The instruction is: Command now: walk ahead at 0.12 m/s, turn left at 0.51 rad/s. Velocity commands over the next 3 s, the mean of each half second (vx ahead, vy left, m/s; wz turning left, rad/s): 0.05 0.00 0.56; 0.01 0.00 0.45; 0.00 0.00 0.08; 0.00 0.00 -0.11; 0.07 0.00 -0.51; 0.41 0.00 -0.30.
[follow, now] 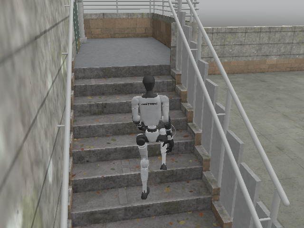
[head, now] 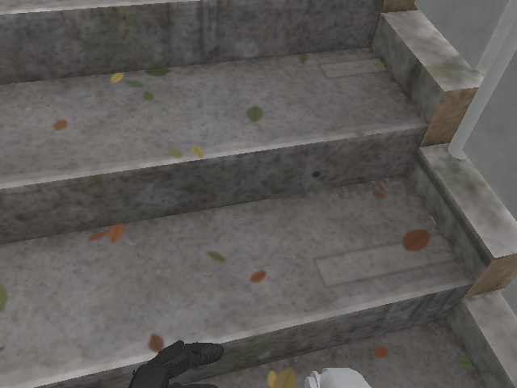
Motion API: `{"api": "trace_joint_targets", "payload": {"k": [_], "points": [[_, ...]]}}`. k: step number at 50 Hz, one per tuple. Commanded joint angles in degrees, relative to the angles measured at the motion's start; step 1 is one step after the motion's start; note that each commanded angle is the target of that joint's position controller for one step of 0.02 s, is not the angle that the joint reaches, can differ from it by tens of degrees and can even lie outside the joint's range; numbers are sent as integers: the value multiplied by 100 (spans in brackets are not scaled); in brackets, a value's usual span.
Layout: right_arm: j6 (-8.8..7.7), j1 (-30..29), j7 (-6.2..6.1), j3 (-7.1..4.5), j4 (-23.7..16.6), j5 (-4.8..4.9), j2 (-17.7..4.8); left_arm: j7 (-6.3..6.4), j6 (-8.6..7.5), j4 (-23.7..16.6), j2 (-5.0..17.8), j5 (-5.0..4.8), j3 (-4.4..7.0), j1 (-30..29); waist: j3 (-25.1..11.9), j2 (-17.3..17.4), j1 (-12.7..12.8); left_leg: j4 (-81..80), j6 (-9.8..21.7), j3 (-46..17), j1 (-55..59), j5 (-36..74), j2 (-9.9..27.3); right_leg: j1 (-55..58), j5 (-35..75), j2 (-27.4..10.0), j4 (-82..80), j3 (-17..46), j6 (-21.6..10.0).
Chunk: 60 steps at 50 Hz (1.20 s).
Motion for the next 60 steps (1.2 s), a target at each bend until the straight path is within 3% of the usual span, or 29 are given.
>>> {"api": "trace_joint_targets", "payload": {"k": [1, 4, 5, 6, 7, 8, 9, 12, 14, 16, 18, 21, 24, 25, 26, 27, 28, 29, 30, 32, 37, 43, 45, 46, 47, 48, 49, 55, 60], "points": [[233, 905, -258, -245, -86, 76, -793, -69, -233, -1099, 27, -132, 16, -1554, 51, 957, 65, -611, 526, -2038, 2623, 3724, 1766, -2061, -752, -184, -502, 308, 153], [448, 230, -319, -435, -457, 283, -1156, 2, -99, -1509, 73, -62, 39, -1737, 133, 1292, 474, -1730, 447, -1417, 196, 5392, 1482, 2025, -2622, 181, -3875, -468, -232], [401, 796, -310, -445, -270, 285, -1177, 101, -85, -1483, 569, -50, 297, -1465, -445, 993, 579, -1167, 172, -1338, 657, 7671, 1022, 3289, -2308, 654, -4236, -775, -338], [337, 600, -255, -538, -251, 284, -1551, 110, -115, -1409, 1010, -69, 485, -594, -1109, 873, 1087, -156, -53, -1277, 1247, 8863, 903, 4143, -1921, 481, -4879, -161, -638], [256, -62, -158, -622, -480, 212, -1621, 170, -225, -1073, 1126, 78, 560, 740, -1942, 173, 1739, 1116, -492, -784, -625, 9396, 491, 6557, -708, -171, -5155, 970, -1295], [61, -1615, -51, -665, -1212, 278, -1794, 260, -109, -561, 1684, 362, 765, 2732, -2957, -638, 2800, 3459, -874, -584, -1976, 6333, -311, 8224, -524, -1137, -6970, 2925, -2008], [-75, -1972, 97, -556, -1508, 12, -1288, 364, -124, -184, 1695, 317, 791, 2635, -3230, -3018, 2132, 6771, -955, -887, -2802, -673, -680, 8143, 816, -2101, -7009, 4897, -2282], [7, -1967, 345, -289, -2035, -109, -728, 595, 30, 206, 487, -36, 632, 1540, -111, -193, 933, 8369, -687, -298, -4363, -1088, 28, 5433, 901, -1648, -6683, 2424, -1356], [264, -832, 393, -204, -1734, 27, -633, 584, 111, 159, 122, 79, 530, 565, 621, 871, -127, 8446, -327, 36, -3382, -10, 191, 3429, -255, -1425, -6681, 1411, -924], [362, -596, 101, -207, -1912, 214, -775, 503, 198, 28, 286, 126, 570, 233, 997, 608, -521, 7360, -429, 318, -3030, 774, 178, 2630, -366, -991, -7143, 220, -781], [378, -1147, -90, -252, -2402, 130, -1157, 583, 325, -129, 1075, 99, 813, 162, 1001, -254, -488, 4710, -686, 763, -2573, 1500, 368, 2891, 219, -751, -7819, -594, -755], [340, -1384, 28, -357, -2483, 127, -1290, 633, 233, -295, 1863, 95, 1043, 221, 10, -876, -199, 3782, -876, 1427, -1510, 1021, 833, 4438, 1746, -1387, -7842, -266, -1062], [422, -402, 35, -688, -2232, -42, -1801, 393, 235, -717, 1825, 3, 1025, -300, -906, -104, -492, 2291, -164, 1418, 149, 1388, 722, 4991, 4137, -1296, -6011, -445, -1077], [386, -20, 7, -765, -2099, -17, -1801, 253, 249, -677, 1680, -108, 966, -391, -969, 53, -709, 882, 174, 1454, 744, 2277, 600, 4953, 3420, -998, -4902, -592, -917], [310, 329, 27, -801, -1867, 46, -1830, 138, 263, -655, 1223, -90, 807, -566, -115, 884, -917, -960, 624, 1090, 782, 2785, 605, 4060, -578, -210, -2810, -587, -735], [190, -893, 74, -718, -2209, -66, -2095, 123, 243, -752, 749, 40, 734, 464, 372, 1384, 572, -25, 1161, -1213, 611, 5457, 1305, 2366, -2089, 510, -881, 115, -310], [138, -1356, 90, -673, -2632, -205, -2266, 66, 219, -572, 896, 171, 734, 1463, -577, 955, 928, -434, 1922, -2542, 643, 5395, 2282, 2352, -1930, 572, 16, 906, -16], [129, -1521, 82, -650, -2732, -87, -2189, 40, 206, -701, 1192, 85, 758, 1445, -722, 679, 938, -923, 1947, -3184, 261, 2689, 2422, 2207, -1775, 489, 33, 971, 118], [131, -1715, 80, -605, -2758, 118, -1940, 73, 254, -842, 1287, 20, 788, 1114, -355, 260, 954, -1037, 1570, -3071, -119, 544, 2132, 2015, -1699, 303, -412, 1052, 151], [130, -1988, -26, -509, -2808, 144, -1680, 220, 462, -1117, 1227, -101, 773, 484, -34, 358, 859, -1037, 1265, -2741, -732, -555, 1806, 2006, -1536, 156, -1085, 1122, 254], [228, -2068, -267, -494, -2918, -51, -1708, 224, 552, -898, 890, 6, 702, 632, -727, 506, 799, -589, 848, -1620, -746, 1727, 1369, 3272, -684, 317, -2502, 427, 263], [337, -1546, -44, -460, -2655, 12, -1407, 268, 486, -736, 799, -91, 699, 485, -858, 1401, 316, -306, 677, -1247, 67, 2686, 1602, 4485, -1342, 260, -5892, 81, 24], [336, -1400, -12, -397, -2512, 99, -1115, 182, 453, -547, 798, -107, 732, 453, -455, 1240, 187, -4, 348, -917, 98, 2030, 1256, 4966, -371, 203, -7614, 71, -207], [289, -1255, 31, -348, -2427, 32, -872, 134, 428, -549, 878, 30, 748, 496, -438, 717, 129, 538, 118, -668, -280, 1274, 902, 5442, 556, -146, -7893, 518, -332], [170, -883, 91, -352, -2300, -53, -735, 92, 412, -556, 896, 163, 732, 690, -494, -553, 13, 1253, -319, -386, -1289, -705, 552, 6222, 3311, -1113, -7936, 1590, -886], [75, -1118, 36, -450, -2343, -54, -1057, 73, 374, -619, 899, 316, 763, 549, -376, -1259, 201, 1920, -861, -123, -1324, -1193, 605, 5600, 3239, -1939, -8339, 2387, -1796], [54, -1512, -17, -564, -2267, 47, -1354, 44, 347, -696, 642, 324, 691, 383, -223, -770, 386, 2588, -1154, -66, -1098, -1149, 862, 5223, 2570, -1811, -8461, 2308, -2106], [-9, -2162, 101, -394, -1991, 210, -809, 190, 510, -351, 771, 81, 689, 958, 253, -361, 594, 1567, -1268, 495, -1198, -569, 1128, 5966, 2219, -740, -8455, 1128, -1160], [-112, -1877, 93, -382, -1654, 212, -988, 240, 577, -111, 1012, 18, 831, 1534, -372, -562, 631, -397, -1192, 614, -513, 774, 1205, 7173, 3798, -650, -8151, 1014, -937]]}}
